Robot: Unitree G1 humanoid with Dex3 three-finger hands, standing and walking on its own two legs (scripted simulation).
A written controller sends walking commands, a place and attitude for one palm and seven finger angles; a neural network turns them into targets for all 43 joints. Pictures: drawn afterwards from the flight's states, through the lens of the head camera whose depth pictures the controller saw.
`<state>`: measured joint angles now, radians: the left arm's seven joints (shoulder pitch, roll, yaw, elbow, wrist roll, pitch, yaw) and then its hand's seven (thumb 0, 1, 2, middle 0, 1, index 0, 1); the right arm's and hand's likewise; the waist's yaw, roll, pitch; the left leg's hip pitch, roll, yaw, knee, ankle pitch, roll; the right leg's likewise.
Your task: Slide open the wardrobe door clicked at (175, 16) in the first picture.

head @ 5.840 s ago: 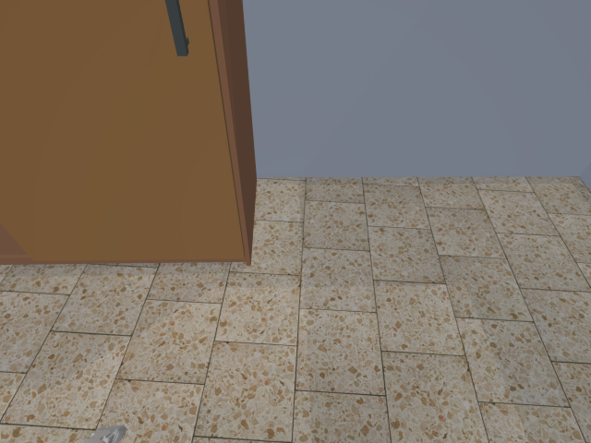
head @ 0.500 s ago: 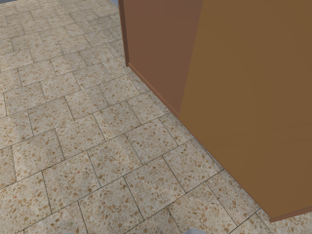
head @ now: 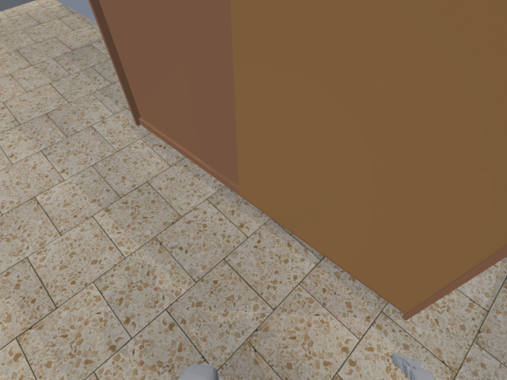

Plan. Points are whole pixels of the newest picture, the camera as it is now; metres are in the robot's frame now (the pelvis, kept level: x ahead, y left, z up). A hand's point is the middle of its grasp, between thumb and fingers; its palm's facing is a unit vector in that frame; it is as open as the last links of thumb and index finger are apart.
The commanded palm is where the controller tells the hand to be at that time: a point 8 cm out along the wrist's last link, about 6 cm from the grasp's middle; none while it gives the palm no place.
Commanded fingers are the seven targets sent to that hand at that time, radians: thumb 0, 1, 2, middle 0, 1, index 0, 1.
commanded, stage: turn to face it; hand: right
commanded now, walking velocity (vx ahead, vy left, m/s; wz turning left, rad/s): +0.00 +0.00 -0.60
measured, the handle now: out of the picture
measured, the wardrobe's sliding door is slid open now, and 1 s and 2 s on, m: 0.00 0.00 0.00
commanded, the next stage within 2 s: take the last steps up to it in 1.04 s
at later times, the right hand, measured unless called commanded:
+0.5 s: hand out of the picture -0.05 -0.18 -0.16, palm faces +0.35 +0.90 -0.26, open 7.4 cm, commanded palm none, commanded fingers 0.00 -0.90 -0.90 0.20 0.30 0.20 0.30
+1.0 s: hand out of the picture -0.09 -0.23 -0.16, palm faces +0.53 +0.82 -0.23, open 7.4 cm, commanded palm none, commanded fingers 0.00 -0.90 -0.90 0.20 0.30 0.20 0.30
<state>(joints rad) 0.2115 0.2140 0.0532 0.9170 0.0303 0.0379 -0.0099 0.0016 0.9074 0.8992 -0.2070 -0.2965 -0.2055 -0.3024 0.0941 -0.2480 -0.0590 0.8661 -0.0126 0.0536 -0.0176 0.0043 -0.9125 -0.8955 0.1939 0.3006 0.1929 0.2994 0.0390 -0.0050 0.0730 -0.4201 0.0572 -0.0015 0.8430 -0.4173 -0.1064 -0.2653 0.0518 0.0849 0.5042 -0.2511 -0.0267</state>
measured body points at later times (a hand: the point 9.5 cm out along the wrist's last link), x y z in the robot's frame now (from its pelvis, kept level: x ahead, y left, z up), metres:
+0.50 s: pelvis -0.02 +0.03 +0.00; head +0.01 +0.02 +0.45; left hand +0.14 +0.26 -0.14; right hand -0.06 -0.23 -0.14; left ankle +0.01 +0.13 -0.74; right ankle -0.07 -0.10 -0.70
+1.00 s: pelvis -0.06 -0.01 +0.01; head -0.06 -0.04 +0.46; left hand +0.11 +0.17 -0.13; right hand -0.12 -0.27 -0.14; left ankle +0.01 +0.14 -0.68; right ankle -0.06 -0.09 -0.74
